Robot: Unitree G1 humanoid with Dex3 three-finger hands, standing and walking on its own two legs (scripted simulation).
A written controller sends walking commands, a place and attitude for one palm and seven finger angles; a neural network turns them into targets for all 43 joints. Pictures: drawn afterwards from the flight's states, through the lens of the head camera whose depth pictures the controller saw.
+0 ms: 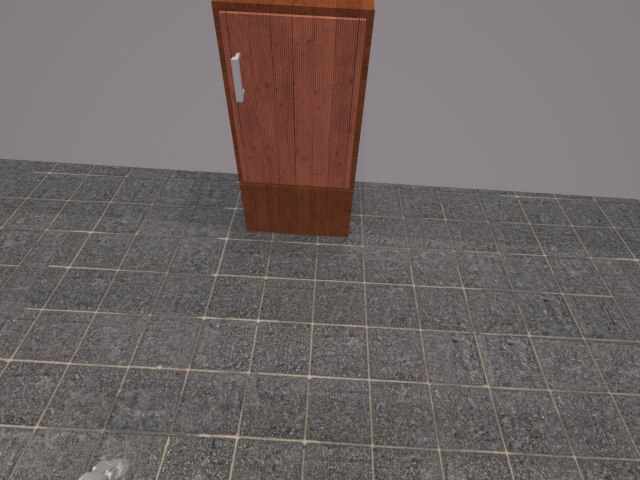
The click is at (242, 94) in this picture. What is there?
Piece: cupboard door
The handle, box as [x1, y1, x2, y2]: [231, 53, 244, 101]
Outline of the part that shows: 236,53 235,56 231,58 236,101 242,101 242,95 244,90 241,88 238,63 238,58 240,56 239,53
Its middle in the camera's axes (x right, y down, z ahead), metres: -0.25 -0.49 +1.18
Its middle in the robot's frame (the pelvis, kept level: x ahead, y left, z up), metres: +1.20 +0.31 -0.05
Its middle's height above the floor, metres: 0.72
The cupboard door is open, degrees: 0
